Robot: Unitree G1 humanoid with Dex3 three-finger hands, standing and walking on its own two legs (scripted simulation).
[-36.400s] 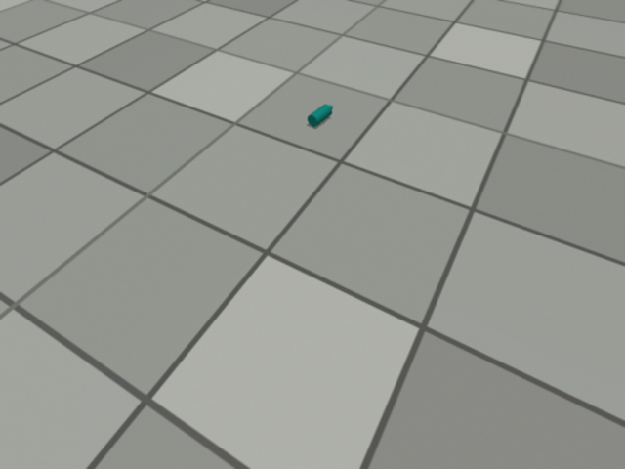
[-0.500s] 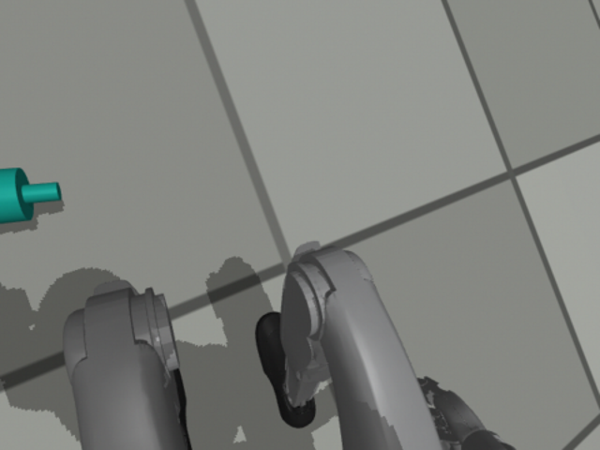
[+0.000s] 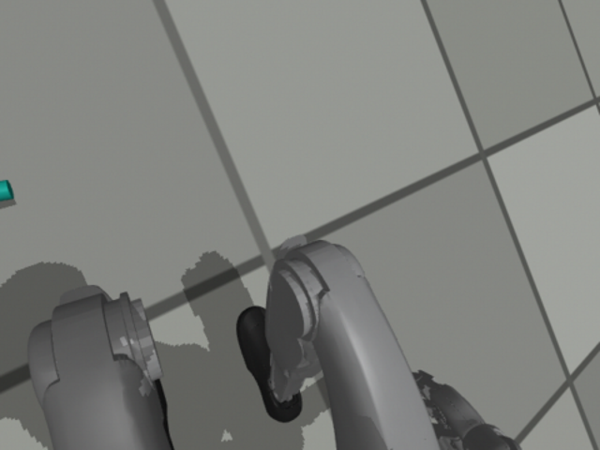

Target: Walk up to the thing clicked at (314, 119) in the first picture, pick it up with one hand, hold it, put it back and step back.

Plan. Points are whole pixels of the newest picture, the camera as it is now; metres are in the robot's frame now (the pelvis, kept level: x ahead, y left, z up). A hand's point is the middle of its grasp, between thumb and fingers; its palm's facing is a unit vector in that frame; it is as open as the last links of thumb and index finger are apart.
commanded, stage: rest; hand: left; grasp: from above
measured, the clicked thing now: out of the picture +0.43 +0.35 -0.25
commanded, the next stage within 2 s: open in 0.76 s
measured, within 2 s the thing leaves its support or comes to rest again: rests again in 1.22 s
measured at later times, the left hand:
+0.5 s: hand out of the picture +0.42 +0.36 -0.24, palm faces -0.45 -0.13 -0.88, open 9.6 cm
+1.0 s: hand out of the picture +0.42 +0.37 -0.24, palm faces -0.47 -0.14 -0.87, open 9.6 cm
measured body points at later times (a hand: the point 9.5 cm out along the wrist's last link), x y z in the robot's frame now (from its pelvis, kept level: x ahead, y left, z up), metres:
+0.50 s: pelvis +0.00 +0.00 +0.00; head +0.26 +0.14 +0.33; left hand +0.44 +0.37 -0.19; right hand +0.07 -0.26 -0.06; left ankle +0.06 +0.11 -0.27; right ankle +0.11 -0.10 -0.27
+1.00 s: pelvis -0.01 +0.00 +0.00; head +0.26 +0.15 +0.33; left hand +0.44 +0.37 -0.19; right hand +0.07 -0.25 -0.06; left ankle +0.06 +0.11 -0.27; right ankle +0.11 -0.10 -0.27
